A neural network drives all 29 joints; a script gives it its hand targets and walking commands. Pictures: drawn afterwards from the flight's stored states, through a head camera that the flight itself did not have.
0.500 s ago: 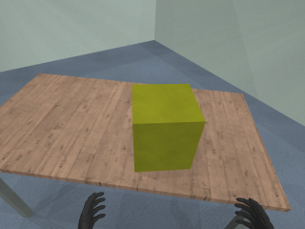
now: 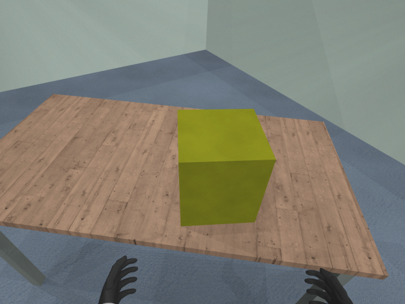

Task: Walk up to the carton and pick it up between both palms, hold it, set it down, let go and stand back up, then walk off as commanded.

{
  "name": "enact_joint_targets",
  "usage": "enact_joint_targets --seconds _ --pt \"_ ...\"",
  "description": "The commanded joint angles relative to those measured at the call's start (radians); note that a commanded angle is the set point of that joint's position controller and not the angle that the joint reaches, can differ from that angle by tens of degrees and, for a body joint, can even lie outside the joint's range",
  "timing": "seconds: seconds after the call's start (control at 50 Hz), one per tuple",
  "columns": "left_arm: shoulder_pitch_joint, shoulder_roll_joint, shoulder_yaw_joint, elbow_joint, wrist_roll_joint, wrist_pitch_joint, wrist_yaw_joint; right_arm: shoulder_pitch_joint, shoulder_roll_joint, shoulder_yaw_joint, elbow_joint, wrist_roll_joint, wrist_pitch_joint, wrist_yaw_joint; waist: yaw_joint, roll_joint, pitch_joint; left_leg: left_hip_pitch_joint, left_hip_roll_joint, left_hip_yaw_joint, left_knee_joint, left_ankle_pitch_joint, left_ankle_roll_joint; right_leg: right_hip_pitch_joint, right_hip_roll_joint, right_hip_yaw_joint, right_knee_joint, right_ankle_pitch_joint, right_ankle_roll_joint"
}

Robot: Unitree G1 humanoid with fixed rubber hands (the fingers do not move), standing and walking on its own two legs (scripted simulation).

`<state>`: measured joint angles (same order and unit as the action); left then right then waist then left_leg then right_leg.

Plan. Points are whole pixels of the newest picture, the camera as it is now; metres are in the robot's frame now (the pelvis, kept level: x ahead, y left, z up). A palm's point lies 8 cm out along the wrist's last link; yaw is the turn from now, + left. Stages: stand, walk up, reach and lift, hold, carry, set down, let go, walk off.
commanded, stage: set down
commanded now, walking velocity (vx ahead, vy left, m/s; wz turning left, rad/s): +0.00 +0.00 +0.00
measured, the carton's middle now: (217, 167) +0.49 +0.03 -0.01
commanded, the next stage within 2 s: let go in 1.02 s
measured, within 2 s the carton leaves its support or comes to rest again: neither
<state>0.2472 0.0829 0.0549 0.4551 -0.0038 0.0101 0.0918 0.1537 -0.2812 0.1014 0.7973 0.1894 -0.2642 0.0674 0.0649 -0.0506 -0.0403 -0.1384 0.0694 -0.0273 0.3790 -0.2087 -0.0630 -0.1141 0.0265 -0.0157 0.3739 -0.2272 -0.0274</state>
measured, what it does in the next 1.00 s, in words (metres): stands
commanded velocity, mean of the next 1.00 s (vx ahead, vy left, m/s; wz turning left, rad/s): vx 0.00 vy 0.00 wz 0.00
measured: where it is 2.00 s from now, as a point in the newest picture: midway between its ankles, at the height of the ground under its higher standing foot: outside the picture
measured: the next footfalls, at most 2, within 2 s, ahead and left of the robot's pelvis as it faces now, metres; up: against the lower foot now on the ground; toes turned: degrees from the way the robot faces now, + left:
none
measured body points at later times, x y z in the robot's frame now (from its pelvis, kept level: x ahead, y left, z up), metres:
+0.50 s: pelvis +0.00 +0.00 +0.00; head -0.02 +0.02 +0.45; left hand +0.16 +0.23 -0.08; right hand +0.18 -0.22 -0.08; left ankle +0.00 +0.16 -0.74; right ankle -0.01 -0.10 -0.74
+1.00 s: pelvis +0.02 +0.00 +0.00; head +0.02 +0.02 +0.45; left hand +0.18 +0.23 -0.09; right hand +0.19 -0.21 -0.08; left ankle +0.00 +0.16 -0.74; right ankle -0.01 -0.10 -0.74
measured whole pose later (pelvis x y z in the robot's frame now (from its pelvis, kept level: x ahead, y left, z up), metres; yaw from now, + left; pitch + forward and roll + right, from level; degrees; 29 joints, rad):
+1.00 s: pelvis +0.02 +0.00 +0.00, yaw +0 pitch -1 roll +0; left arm 0.20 0.15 0.06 0.45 0.01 0.16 0.00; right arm 0.16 -0.21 0.08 0.79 0.04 -0.25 -0.02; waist 0.06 -0.05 0.03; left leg -0.12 0.07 -0.03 0.38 -0.23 -0.06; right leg -0.10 0.02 -0.02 0.37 -0.25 -0.02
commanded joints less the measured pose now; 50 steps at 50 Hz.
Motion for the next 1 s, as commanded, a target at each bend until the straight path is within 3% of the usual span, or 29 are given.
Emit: enact_joint_targets --seconds 0.0,0.06,0.1,0.14,0.16,0.2,0.24,0.28,0.3,0.32,0.36,0.38,0.42,0.46,0.48,0.5,0.52,0.54,0.58,0.62,0.64,0.68,0.72,0.76,0.78,0.82,0.84,0.88,0.98 --pt "-0.152 0.233 -0.001 -0.232 -0.011 0.013 -0.031 -0.029 0.004 -0.104 -0.238 -0.058 -0.022 -0.047 -0.076 -0.005 0.028 0.092 -0.089 0.106 -0.043 0.096 0.059 0.001 -0.063 0.060 -0.107 0.115 0.038" --pt "-0.155 0.224 -0.005 -0.260 -0.020 0.014 -0.039 -0.034 -0.006 -0.117 -0.261 -0.073 -0.034 -0.054 -0.078 -0.030 -0.018 0.114 -0.085 0.097 -0.031 0.134 0.057 0.002 -0.050 0.047 -0.096 0.189 0.043" --pt "-0.142 0.237 0.006 -0.208 -0.006 0.032 -0.053 -0.027 0.019 -0.106 -0.224 -0.086 -0.024 -0.069 -0.078 -0.018 0.026 0.102 -0.089 0.105 -0.031 0.113 0.058 0.001 -0.060 0.057 -0.108 0.171 0.050" --pt "-0.133 0.241 0.005 -0.235 -0.011 0.041 -0.062 -0.009 0.024 -0.116 -0.229 -0.092 -0.019 -0.077 -0.090 -0.021 0.031 0.135 -0.092 0.112 -0.040 0.148 0.057 0.011 -0.050 0.041 -0.107 0.211 0.043" --pt "-0.134 0.235 0.005 -0.259 -0.010 0.035 -0.055 -0.030 -0.002 -0.125 -0.231 -0.087 -0.025 -0.067 -0.077 -0.018 0.007 0.129 -0.090 0.106 -0.035 0.174 0.048 0.005 -0.045 0.024 -0.098 0.224 0.043" --pt "-0.117 0.234 0.000 -0.230 -0.011 0.052 -0.068 -0.013 0.004 -0.115 -0.212 -0.098 -0.016 -0.077 -0.098 -0.017 0.027 0.145 -0.087 0.102 -0.029 0.172 0.050 -0.009 -0.053 0.032 -0.100 0.238 0.048" --pt "-0.129 0.254 0.014 -0.219 -0.003 0.062 -0.076 -0.024 0.019 -0.113 -0.203 -0.115 -0.015 -0.087 -0.089 -0.014 0.018 0.133 -0.093 0.113 -0.026 0.163 0.047 0.024 -0.055 0.035 -0.101 0.248 0.053" --pt "-0.148 0.264 0.012 -0.204 0.003 0.076 -0.083 -0.036 0.044 -0.119 -0.180 -0.120 -0.007 -0.093 -0.089 0.026 0.044 0.146 -0.090 0.115 -0.029 0.135 0.047 -0.007 -0.054 0.033 -0.110 0.175 0.048" --pt "-0.167 0.269 0.015 -0.259 -0.007 0.066 -0.073 -0.047 0.028 -0.132 -0.226 -0.114 -0.015 -0.087 -0.071 0.029 -0.002 0.144 -0.089 0.113 -0.032 0.151 0.044 0.007 -0.042 0.017 -0.106 0.158 0.043" --pt "-0.175 0.257 0.005 -0.282 -0.007 0.066 -0.065 -0.057 0.020 -0.137 -0.226 -0.107 -0.016 -0.082 -0.076 0.053 0.016 0.164 -0.083 0.100 -0.028 0.166 0.036 -0.027 -0.036 0.000 -0.099 0.162 0.038" --pt "-0.161 0.260 0.012 -0.174 0.004 0.091 -0.082 -0.048 0.047 -0.127 -0.180 -0.146 0.008 -0.092 -0.085 0.023 0.071 0.147 -0.084 0.108 -0.028 0.127 0.044 -0.047 -0.046 0.017 -0.117 0.112 0.042" --pt "-0.186 0.254 -0.003 -0.250 -0.013 0.082 -0.077 -0.046 0.026 -0.154 -0.197 -0.141 0.001 -0.091 -0.095 0.028 0.037 0.152 -0.081 0.112 -0.035 0.115 0.040 -0.038 -0.042 0.005 -0.111 0.098 0.039" --pt "-0.176 0.260 -0.002 -0.177 0.000 0.107 -0.082 -0.055 0.043 -0.157 -0.158 -0.150 0.016 -0.093 -0.094 0.036 0.095 0.129 -0.079 0.115 -0.037 0.072 0.045 -0.065 -0.047 0.010 -0.115 0.053 0.033" --pt "-0.172 0.269 0.003 -0.195 -0.006 0.111 -0.088 -0.051 0.038 -0.158 -0.182 -0.159 0.017 -0.097 -0.094 0.012 0.051 0.139 -0.085 0.117 -0.034 0.090 0.047 -0.041 -0.047 0.009 -0.115 0.080 0.040" --pt "-0.176 0.276 0.011 -0.118 0.002 0.126 -0.105 -0.037 0.079 -0.142 -0.133 -0.176 0.033 -0.110 -0.098 -0.006 0.104 0.123 -0.090 0.133 -0.036 0.049 0.054 -0.046 -0.063 0.030 -0.129 0.059 0.049" --pt "-0.196 0.285 0.015 -0.145 0.004 0.127 -0.104 -0.055 0.074 -0.143 -0.141 -0.181 0.035 -0.111 -0.096 0.021 0.098 0.122 -0.087 0.124 -0.039 0.053 0.051 -0.042 -0.061 0.021 -0.122 0.055 0.047" --pt "-0.191 0.285 0.016 -0.152 -0.003 0.128 -0.105 -0.058 0.068 -0.156 -0.170 -0.180 0.032 -0.112 -0.095 0.008 0.097 0.126 -0.088 0.128 -0.043 0.049 0.052 -0.049 -0.052 0.016 -0.123 0.037 0.044" --pt "-0.203 0.287 0.005 -0.235 -0.012 0.117 -0.091 -0.075 0.050 -0.181 -0.190 -0.165 0.024 -0.104 -0.091 0.040 0.066 0.118 -0.081 0.123 -0.042 0.071 0.044 -0.041 -0.047 0.001 -0.110 0.043 0.035" --pt "-0.175 0.279 0.015 -0.165 0.005 0.133 -0.101 -0.044 0.058 -0.171 -0.143 -0.189 0.022 -0.113 -0.092 0.033 0.074 0.127 -0.090 0.131 -0.034 0.080 0.039 -0.022 -0.043 0.007 -0.108 0.078 0.041" --pt "-0.172 0.279 0.019 -0.195 0.011 0.126 -0.094 -0.043 0.059 -0.171 -0.140 -0.187 0.014 -0.109 -0.086 0.056 0.033 0.144 -0.086 0.126 -0.025 0.129 0.037 -0.018 -0.040 0.001 -0.093 0.127 0.040" --pt "-0.169 0.272 0.001 -0.178 0.007 0.130 -0.097 -0.042 0.053 -0.175 -0.134 -0.190 0.015 -0.110 -0.104 0.053 0.027 0.146 -0.081 0.122 -0.025 0.116 0.035 -0.021 -0.042 0.004 -0.097 0.118 0.043" --pt "-0.162 0.286 0.014 -0.158 0.000 0.129 -0.106 -0.050 0.049 -0.176 -0.133 -0.193 0.006 -0.120 -0.095 0.022 0.025 0.154 -0.084 0.122 -0.015 0.135 0.040 -0.026 -0.041 0.004 -0.088 0.151 0.051" --pt "-0.154 0.275 0.021 -0.182 0.022 0.122 -0.098 -0.046 0.044 -0.171 -0.125 -0.184 -0.008 -0.112 -0.092 0.065 0.018 0.150 -0.082 0.114 -0.008 0.166 0.032 -0.023 -0.034 -0.005 -0.074 0.201 0.045" --pt "-0.139 0.252 0.011 -0.157 0.023 0.129 -0.101 -0.042 0.039 -0.166 -0.091 -0.191 -0.007 -0.108 -0.090 0.058 0.027 0.168 -0.084 0.111 -0.010 0.188 0.031 -0.029 -0.030 -0.007 -0.089 0.211 0.045" --pt "-0.140 0.258 0.014 -0.161 0.012 0.123 -0.107 -0.035 0.031 -0.169 -0.116 -0.183 -0.013 -0.113 -0.099 0.022 -0.003 0.177 -0.084 0.117 -0.002 0.203 0.035 -0.013 -0.039 -0.003 -0.078 0.271 0.052" --pt "-0.134 0.254 0.009 -0.178 0.021 0.121 -0.107 -0.026 0.031 -0.179 -0.106 -0.181 -0.016 -0.115 -0.113 0.043 0.026 0.174 -0.080 0.105 0.001 0.182 0.034 -0.031 -0.038 -0.003 -0.078 0.252 0.054" --pt "-0.139 0.268 0.010 -0.179 0.024 0.121 -0.106 -0.024 0.043 -0.169 -0.098 -0.189 -0.018 -0.111 -0.098 0.061 0.029 0.159 -0.079 0.101 0.004 0.188 0.034 -0.020 -0.039 0.003 -0.076 0.266 0.053" --pt "-0.127 0.252 0.011 -0.172 0.024 0.122 -0.109 -0.016 0.029 -0.160 -0.080 -0.182 -0.021 -0.108 -0.103 0.051 -0.002 0.189 -0.087 0.098 0.007 0.213 0.032 -0.012 -0.033 0.003 -0.074 0.295 0.053" --pt "-0.126 0.230 0.004 -0.165 0.027 0.117 -0.104 -0.038 0.018 -0.163 -0.038 -0.177 -0.034 -0.105 -0.107 0.091 0.000 0.209 -0.079 0.092 0.019 0.260 0.022 -0.023 -0.025 0.001 -0.060 0.333 0.048"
